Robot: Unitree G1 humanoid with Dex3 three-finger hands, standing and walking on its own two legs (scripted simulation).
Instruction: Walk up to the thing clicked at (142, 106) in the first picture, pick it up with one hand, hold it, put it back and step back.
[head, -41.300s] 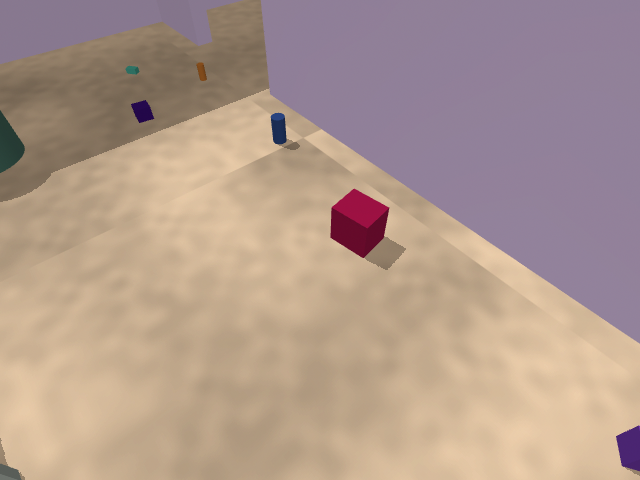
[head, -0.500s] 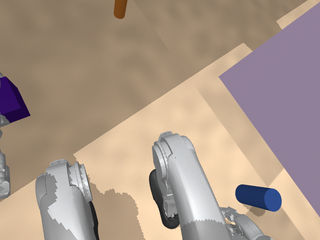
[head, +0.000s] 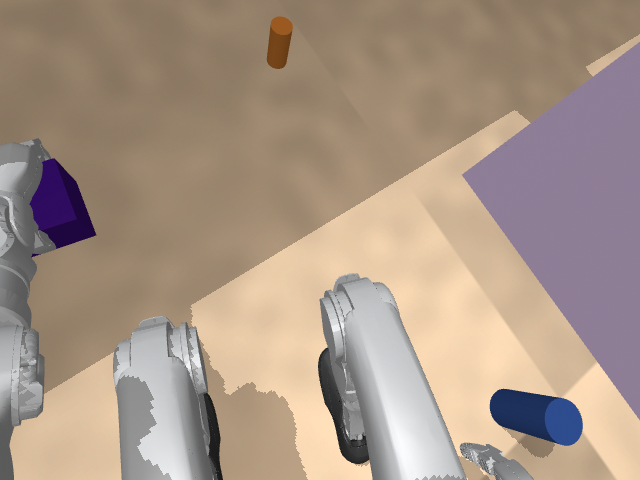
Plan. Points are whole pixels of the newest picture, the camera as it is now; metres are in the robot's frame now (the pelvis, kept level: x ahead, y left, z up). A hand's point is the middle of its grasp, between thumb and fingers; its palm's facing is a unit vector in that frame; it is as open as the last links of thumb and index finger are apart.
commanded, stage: lift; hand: left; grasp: from above
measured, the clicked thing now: (41, 209) +0.49 +0.28 -0.16
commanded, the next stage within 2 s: hold in 1.36 s
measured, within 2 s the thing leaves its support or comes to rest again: neither
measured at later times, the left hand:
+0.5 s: hand out of the picture +0.40 +0.28 +0.06, palm faces -0.40 -0.14 -0.91, open 11.6 cm
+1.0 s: hand out of the picture +0.37 +0.25 +0.23, palm faces -0.42 -0.16 -0.89, open 11.6 cm
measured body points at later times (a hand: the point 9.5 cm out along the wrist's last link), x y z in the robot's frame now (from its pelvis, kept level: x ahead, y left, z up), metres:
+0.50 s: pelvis +0.00 +0.00 +0.14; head +0.16 +0.03 +0.56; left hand +0.42 +0.28 +0.11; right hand +0.14 -0.26 +0.01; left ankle +0.08 +0.13 -0.33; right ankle +0.10 -0.14 -0.33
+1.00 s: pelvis +0.04 +0.00 +0.31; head +0.12 +0.00 +0.75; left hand +0.39 +0.25 +0.28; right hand +0.16 -0.26 +0.18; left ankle +0.08 +0.13 -0.33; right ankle +0.10 -0.14 -0.33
